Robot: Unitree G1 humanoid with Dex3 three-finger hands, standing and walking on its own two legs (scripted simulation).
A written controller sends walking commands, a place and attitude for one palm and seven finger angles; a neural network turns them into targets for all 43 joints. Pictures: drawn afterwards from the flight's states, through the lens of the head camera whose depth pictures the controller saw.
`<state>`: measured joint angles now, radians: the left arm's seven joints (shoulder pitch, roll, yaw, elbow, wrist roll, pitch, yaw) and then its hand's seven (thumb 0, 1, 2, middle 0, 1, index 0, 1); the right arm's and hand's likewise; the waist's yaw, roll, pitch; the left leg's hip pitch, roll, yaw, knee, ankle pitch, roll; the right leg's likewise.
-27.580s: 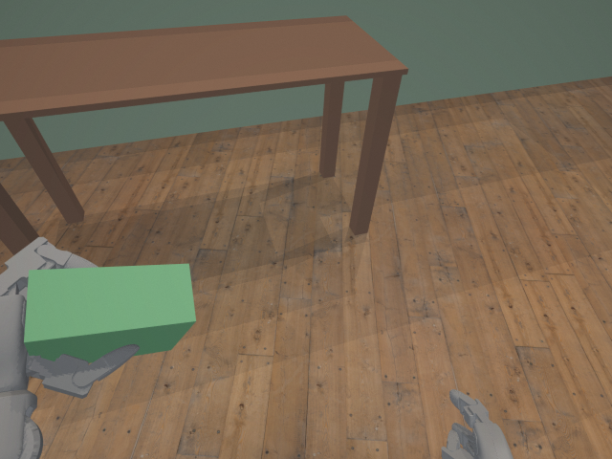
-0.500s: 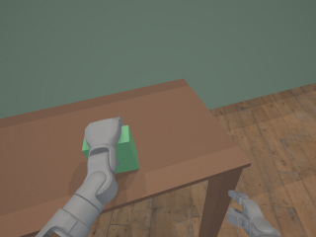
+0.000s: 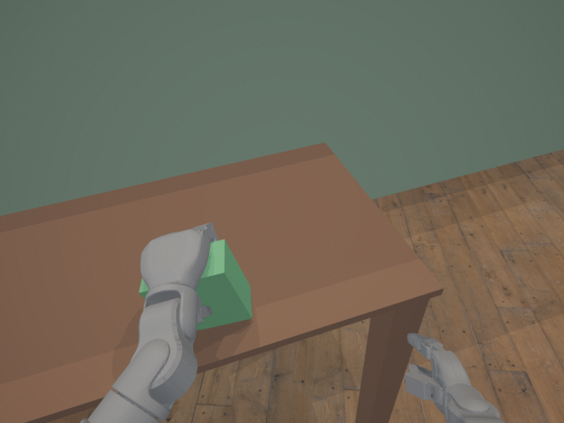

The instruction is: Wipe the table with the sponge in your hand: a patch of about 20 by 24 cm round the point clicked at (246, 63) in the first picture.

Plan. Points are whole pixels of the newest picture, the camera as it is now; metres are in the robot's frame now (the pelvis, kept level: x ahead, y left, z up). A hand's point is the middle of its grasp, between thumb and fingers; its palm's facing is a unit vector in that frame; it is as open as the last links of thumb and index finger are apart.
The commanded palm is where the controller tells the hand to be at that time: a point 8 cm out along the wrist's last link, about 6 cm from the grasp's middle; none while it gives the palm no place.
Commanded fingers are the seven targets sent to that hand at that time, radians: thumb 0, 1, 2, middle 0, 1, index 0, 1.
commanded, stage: slide back across to the middle lane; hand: left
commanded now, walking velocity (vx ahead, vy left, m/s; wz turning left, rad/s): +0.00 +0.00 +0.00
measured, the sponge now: (206, 296) +0.29 +0.16 +0.04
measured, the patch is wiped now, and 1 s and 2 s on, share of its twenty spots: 1.00 1.00 1.00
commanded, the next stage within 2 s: wipe forward along the middle lane in 0.50 s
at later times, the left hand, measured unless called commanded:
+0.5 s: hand (161, 289) +0.26 +0.20 +0.10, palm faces +0.13 -0.22 -0.97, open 10.1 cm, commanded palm +0.21 +0.22 +0.15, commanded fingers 0.00 0.10 1.30 -1.20 -1.60 -1.20 -1.60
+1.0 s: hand (148, 285) +0.27 +0.23 +0.09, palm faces +0.02 -0.08 -1.00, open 10.1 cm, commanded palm +0.25 +0.25 +0.13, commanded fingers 0.00 0.10 1.30 -1.20 -1.60 -1.20 -1.60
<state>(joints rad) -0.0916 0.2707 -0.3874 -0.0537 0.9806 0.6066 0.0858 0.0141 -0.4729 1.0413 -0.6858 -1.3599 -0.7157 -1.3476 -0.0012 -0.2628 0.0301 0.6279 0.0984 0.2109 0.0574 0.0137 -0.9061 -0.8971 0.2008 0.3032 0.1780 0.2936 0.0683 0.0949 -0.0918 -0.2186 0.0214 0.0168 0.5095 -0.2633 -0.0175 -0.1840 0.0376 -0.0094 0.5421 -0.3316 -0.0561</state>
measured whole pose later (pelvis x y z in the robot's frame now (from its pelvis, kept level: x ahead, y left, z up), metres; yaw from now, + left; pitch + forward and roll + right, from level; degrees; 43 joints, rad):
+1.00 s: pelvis -0.02 +0.00 +0.00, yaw +1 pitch -2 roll +1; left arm -0.13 0.38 -0.22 0.10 0.97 0.46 0.00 -0.03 -0.50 1.05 -0.72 -1.34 -0.75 -1.32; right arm 0.04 -0.27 0.05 0.67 0.07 0.10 -0.05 0.01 -0.90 -0.90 0.20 0.30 0.20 0.30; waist 0.08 0.10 -0.06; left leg -0.22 0.02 0.00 0.48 -0.22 -0.01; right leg -0.18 0.04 -0.02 0.51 -0.29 -0.06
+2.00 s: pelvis -0.02 +0.00 +0.00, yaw +1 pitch +6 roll +0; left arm -0.64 0.49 -0.09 0.81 1.00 0.19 0.02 0.00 -0.52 1.06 -0.74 -1.33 -0.77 -1.31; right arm 0.20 -0.29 0.01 0.70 0.09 0.11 -0.07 0.01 -0.90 -0.90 0.20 0.30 0.20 0.30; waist -0.01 0.07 -0.09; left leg -0.41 0.03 -0.02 0.52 -0.22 0.00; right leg -0.34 0.05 -0.04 0.51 -0.27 -0.05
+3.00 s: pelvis +0.01 +0.04 +0.01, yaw +2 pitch +6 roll -1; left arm -0.51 0.58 0.01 0.63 0.99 0.17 -0.03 0.01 -0.52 1.06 -0.73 -1.33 -0.76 -1.33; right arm 0.18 -0.30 0.00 0.66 0.07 0.14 -0.05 0.01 -0.90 -0.90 0.20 0.30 0.20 0.30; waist 0.01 0.06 -0.07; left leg -0.34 -0.01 -0.01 0.49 -0.25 0.03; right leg -0.24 0.01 -0.03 0.42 -0.27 -0.01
